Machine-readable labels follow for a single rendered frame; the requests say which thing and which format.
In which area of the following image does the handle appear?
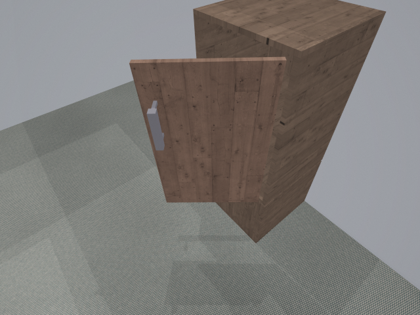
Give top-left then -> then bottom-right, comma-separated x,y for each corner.
147,100 -> 165,150

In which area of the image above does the cupboard door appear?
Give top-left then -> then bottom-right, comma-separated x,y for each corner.
129,57 -> 287,203

